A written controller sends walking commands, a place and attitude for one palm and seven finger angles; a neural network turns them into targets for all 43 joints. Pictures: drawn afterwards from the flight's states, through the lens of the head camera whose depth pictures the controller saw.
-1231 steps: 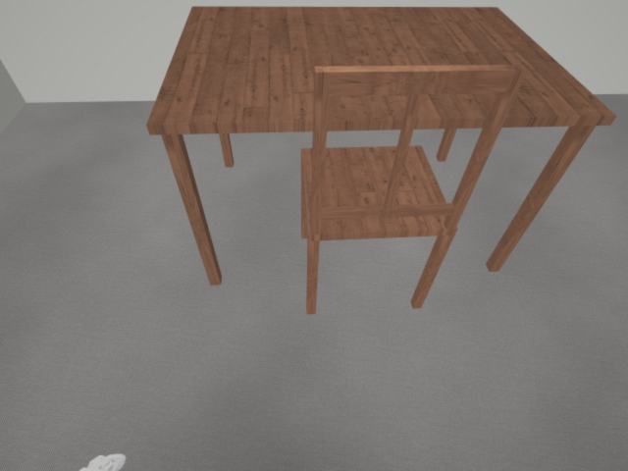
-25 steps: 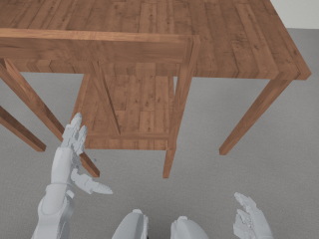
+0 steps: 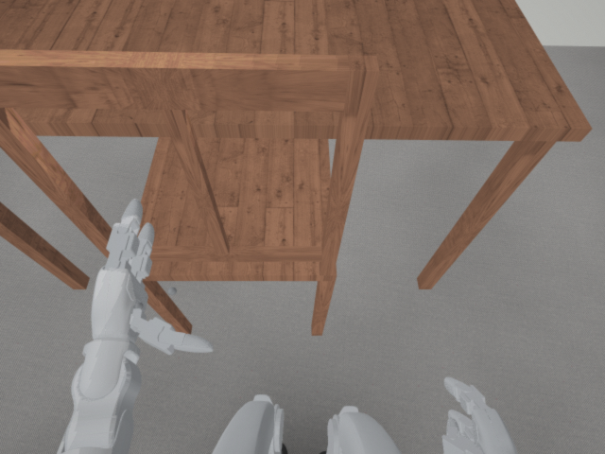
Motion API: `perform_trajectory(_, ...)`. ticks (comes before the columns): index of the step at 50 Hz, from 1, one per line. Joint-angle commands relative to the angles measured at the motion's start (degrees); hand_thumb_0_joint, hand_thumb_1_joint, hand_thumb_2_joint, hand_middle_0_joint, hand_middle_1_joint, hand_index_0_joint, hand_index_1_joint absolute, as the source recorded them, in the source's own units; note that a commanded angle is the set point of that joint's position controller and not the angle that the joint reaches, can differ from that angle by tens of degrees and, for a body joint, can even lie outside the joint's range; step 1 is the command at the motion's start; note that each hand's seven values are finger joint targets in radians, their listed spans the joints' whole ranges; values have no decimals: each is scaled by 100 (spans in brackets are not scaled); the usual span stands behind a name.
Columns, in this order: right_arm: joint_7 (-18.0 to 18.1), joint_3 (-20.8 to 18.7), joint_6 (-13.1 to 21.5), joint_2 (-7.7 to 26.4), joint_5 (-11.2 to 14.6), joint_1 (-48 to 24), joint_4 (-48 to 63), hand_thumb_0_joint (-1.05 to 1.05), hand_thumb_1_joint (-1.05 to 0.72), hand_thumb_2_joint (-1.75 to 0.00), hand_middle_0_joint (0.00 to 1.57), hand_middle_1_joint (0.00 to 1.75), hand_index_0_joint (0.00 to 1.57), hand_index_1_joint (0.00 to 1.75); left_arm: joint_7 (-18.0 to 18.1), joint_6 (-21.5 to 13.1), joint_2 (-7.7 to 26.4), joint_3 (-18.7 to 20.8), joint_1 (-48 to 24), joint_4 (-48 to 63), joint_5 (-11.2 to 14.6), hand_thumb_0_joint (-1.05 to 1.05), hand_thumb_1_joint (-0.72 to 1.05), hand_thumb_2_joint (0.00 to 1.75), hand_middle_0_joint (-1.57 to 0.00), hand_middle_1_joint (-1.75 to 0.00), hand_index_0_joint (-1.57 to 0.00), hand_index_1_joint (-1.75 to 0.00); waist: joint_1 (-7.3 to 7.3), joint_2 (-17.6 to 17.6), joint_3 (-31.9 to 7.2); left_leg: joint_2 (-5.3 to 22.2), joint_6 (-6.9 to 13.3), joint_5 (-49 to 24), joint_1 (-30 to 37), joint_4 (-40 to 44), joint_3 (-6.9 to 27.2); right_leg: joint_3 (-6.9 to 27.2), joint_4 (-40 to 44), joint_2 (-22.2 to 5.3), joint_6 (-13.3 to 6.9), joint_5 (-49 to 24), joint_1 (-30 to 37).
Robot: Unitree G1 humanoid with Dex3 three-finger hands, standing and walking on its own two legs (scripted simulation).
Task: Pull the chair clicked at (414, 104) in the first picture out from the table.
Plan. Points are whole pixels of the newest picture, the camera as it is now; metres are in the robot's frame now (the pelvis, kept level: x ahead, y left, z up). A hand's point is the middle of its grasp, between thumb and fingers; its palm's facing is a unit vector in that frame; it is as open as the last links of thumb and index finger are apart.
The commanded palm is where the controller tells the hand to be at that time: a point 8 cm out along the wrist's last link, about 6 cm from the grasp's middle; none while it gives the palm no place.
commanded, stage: aim the fingers beside a spindle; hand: left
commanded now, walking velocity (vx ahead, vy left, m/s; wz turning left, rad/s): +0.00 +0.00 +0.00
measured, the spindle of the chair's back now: (204, 196) +0.45 +0.17 +0.03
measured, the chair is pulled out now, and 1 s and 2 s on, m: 0.00 0.00 0.00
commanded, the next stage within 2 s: none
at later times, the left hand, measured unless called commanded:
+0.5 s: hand (200, 311) +0.29 +0.15 +0.00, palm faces -0.01 -1.00 +0.02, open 17.0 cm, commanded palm +0.28 +0.20 +0.02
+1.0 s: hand (192, 300) +0.30 +0.15 +0.03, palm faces +0.08 -0.99 -0.06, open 16.9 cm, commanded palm +0.28 +0.21 +0.03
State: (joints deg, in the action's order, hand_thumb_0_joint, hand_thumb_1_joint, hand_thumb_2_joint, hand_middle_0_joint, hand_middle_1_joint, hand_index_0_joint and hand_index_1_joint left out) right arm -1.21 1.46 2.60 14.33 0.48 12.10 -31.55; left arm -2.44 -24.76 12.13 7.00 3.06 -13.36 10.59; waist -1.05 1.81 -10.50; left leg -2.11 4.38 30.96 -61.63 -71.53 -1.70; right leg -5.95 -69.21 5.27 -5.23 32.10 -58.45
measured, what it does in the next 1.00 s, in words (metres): stands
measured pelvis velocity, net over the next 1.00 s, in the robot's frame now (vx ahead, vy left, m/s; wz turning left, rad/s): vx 0.00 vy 0.01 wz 0.01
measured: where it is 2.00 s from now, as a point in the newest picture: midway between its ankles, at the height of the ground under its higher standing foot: outside the picture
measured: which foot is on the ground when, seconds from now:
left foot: down 0.00-1.00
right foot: down 0.00-1.00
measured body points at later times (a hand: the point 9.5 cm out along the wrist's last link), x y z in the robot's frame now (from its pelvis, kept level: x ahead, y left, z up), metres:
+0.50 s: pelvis -0.01 +0.03 +0.00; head +0.09 +0.05 +0.44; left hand +0.29 +0.20 +0.00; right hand +0.17 -0.20 -0.10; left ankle +0.03 +0.07 -0.63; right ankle +0.01 -0.07 -0.63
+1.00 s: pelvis +0.00 +0.01 +0.00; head +0.10 +0.03 +0.44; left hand +0.29 +0.21 +0.04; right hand +0.18 -0.22 -0.10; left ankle +0.03 +0.07 -0.63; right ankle +0.01 -0.07 -0.63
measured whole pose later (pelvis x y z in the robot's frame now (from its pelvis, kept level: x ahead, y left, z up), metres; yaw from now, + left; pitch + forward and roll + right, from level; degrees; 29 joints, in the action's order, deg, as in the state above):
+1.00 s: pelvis +0.00 +0.01 +0.00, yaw +1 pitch +21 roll -3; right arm -1.4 1.4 1.2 13.8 -0.8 11.0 -30.4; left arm 5.1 -27.4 10.0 -1.3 5.9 -10.1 4.5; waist -1.1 1.7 -10.4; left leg -2.8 5.0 31.4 -61.3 -71.9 -1.2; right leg -6.4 -69.0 4.7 -4.7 32.6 -57.5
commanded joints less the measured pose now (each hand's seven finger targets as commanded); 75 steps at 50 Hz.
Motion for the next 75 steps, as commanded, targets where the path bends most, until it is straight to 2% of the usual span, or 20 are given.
perform_trajectory(1, 70, -298, 291, 823, 103, -115, 822, 0, -90, -90, 20, 30, 20, 30, -328, -166, -152, -646, -434, 539, 56, 0, -50, 30, -6, -8, -6, -8, -276, -437, -1306, 214, -203, -1182, 924, 770, 655, 856, 1183, -430, 487, -1365, 982)
perform_trajectory(4, 129, -322, 347, 861, 97, -159, 848, 0, -90, -90, 20, 30, 20, 30, -319, -258, -50, -703, -831, 809, 36, 0, -50, 30, -6, -8, -6, -8, -250, -182, -1286, 233, -219, -1015, 1140, 846, 753, 702, 1122, -408, 361, -942, 624)
perform_trajectory(9, 95, -357, 365, 833, -56, -82, 874, 0, -90, -90, 20, 30, 20, 30, 426, -677, 743, -57, -962, 2102, -269, 0, -50, 30, -6, -8, -6, -8, 79, 661, -2315, 325, -553, -2193, 2437, 1012, 1083, 434, 667, -355, 231, -1383, 402)
perform_trajectory(10, 60, -338, 346, 784, -92, -112, 870, 0, -90, -90, 20, 30, 20, 30, 560, -719, 603, -178, -1084, 2251, -326, 0, -50, 30, -6, -8, -6, -8, 79, 782, -2416, 328, -613, -2369, 2617, 1025, 1145, 425, 628, -363, 231, -1425, 334)
perform_trajectory(13, 13, -318, 226, 744, -80, -193, 822, 0, -90, -90, 20, 30, 20, 30, 761, -609, 430, -109, -702, 1439, -426, 0, -50, 30, -6, -8, -6, -8, -2, 233, -1848, 361, -567, -1943, 2153, 1045, 1149, 411, 709, -338, 264, -1270, 305)
perform_trajectory(19, -15, -294, 101, 844, 74, -242, 956, 0, -90, -90, 20, 30, 20, 30, 105, -29, -634, -1277, -770, 383, -377, 0, -50, 30, -6, -8, -6, -8, -222, -88, -1358, 380, -441, -944, 1783, 1189, 1314, 368, 883, -373, 301, -665, 49)
perform_trajectory(25, 53, -332, 103, 825, -38, -141, 1018, 0, -90, -90, 20, 30, 20, 30, 502, -351, 282, -630, -1328, 1984, -413, 0, -50, 30, -6, -8, -6, -8, 37, 567, -2257, 417, -669, -1794, 2710, 1229, 1465, 388, 668, -362, 251, -1003, 44)
perform_trajectory(29, 18, -282, 33, 699, -123, -125, 821, 0, -90, -90, 20, 30, 20, 30, 1048, -572, 550, -160, -1336, 1730, -632, 0, -50, 30, -6, -8, -6, -8, 10, 375, -1998, 418, -718, -2024, 2493, 1168, 1430, 389, 583, -326, 245, -1141, 50)
perform_trajectory(30, 4, -264, 10, 664, -126, -198, 821, 0, -90, -90, 20, 30, 20, 30, 1065, -547, 306, -296, -1201, 1415, -650, 0, -50, 30, -6, -8, -6, -8, -19, 302, -1832, 388, -656, -1936, 2307, 1109, 1321, 401, 645, -325, 252, -1141, 111)
perform_trajectory(37, -53, -313, -33, 790, 67, -154, 1015, 0, -90, -90, 20, 30, 20, 30, 117, 44, -596, -1231, -311, 555, -324, 0, -50, 30, -6, -8, -6, -8, -108, -160, -1771, 327, -453, -1737, 1902, 1119, 1058, 416, 965, -343, 283, -1354, 654)
perform_trajectory(40, 21, -328, 23, 779, 62, -123, 1065, 0, -90, -90, 20, 30, 20, 30, 70, -95, -192, -1020, -513, 1377, -214, 0, -50, 30, -6, -8, -6, -8, -80, -14, -1973, 311, -416, -1921, 2052, 1081, 997, 468, 964, -340, 265, -1493, 781)
perform_trajectory(44, 52, -301, 81, 720, -78, -83, 920, 0, -90, -90, 20, 30, 20, 30, 722, -596, 704, -180, -793, 2230, -415, 0, -50, 30, -6, -8, -6, -8, 46, 409, -2053, 311, -535, -2326, 2241, 1005, 1006, 496, 764, -295, 223, -1606, 613)
perform_trajectory(48, 4, -252, 85, 629, -115, -195, 738, 0, -90, -90, 20, 30, 20, 30, 994, -753, 375, -259, -993, 1358, -613, 0, -50, 30, -6, -8, -6, -8, -143, 204, -1481, 276, -434, -1676, 1659, 873, 963, 533, 787, -316, 248, -1269, 430)
perform_trajectory(54, -5, -277, 79, 786, 39, -176, 890, 0, -90, -90, 20, 30, 20, 30, 61, -106, -369, -1013, -735, 358, -297, 0, -50, 30, -6, -8, -6, -8, -224, -155, -1753, 199, -266, -1374, 1371, 855, 783, 687, 1049, -374, 338, -1414, 918)
perform_trajectory(57, 57, -295, 107, 789, 77, -133, 999, 0, -90, -90, 20, 30, 20, 30, -132, -55, -39, -808, -751, 996, -110, 0, -50, 30, -6, -8, -6, -8, -98, -110, -2164, 161, -233, -1633, 1415, 820, 683, 826, 1097, -403, 362, -1815, 1407)
perform_trajectory(60, 84, -279, 140, 732, 2, -113, 979, 0, -90, -90, 20, 30, 20, 30, 193, -313, 611, -199, -909, 1797, -144, 0, -50, 30, -6, -8, -6, -8, 59, 182, -2385, 165, -257, -2070, 1577, 802, 632, 829, 954, -387, 302, -2218, 1595)
perform_trajectory(64, 31, -252, 140, 631, -82, -91, 853, 0, -90, -90, 20, 30, 20, 30, 705, -548, 889, 349, -615, 1576, -287, 0, -50, 30, -6, -8, -6, -8, 66, -41, -1995, 150, -255, -2022, 1192, 710, 548, 920, 932, -366, 323, -2370, 1645)
perform_trajectory(69, -45, -239, 120, 712, -1, -200, 832, 0, -90, -90, 20, 30, 20, 30, 236, -341, 79, -359, -262, 380, -267, 0, -50, 30, -6, -8, -6, -8, -192, -348, -1272, 134, -205, -1315, 618, 608, 502, 1148, 1182, -452, 490, -1795, 1343)
perform_trajectory(73, 24, -297, 209, 792, 102, -145, 950, 0, -90, -90, 20, 30, 20, 30, -352, -254, -242, -941, -532, 841, -32, 0, -50, 30, -6, -8, -6, -8, -256, -195, -1619, 158, -185, -1303, 954, 664, 601, 1083, 1224, -472, 497, -1665, 1324)
perform_trajectory(75, 89, -328, 265, 809, 91, -102, 954, 0, -90, -90, 20, 30, 20, 30, -331, -331, 80, -702, -734, 1280, 41, 0, -50, 30, -6, -8, -6, -8, -212, -178, -1872, 178, -182, -1456, 1124, 651, 626, 1042, 1177, -457, 454, -1743, 1391)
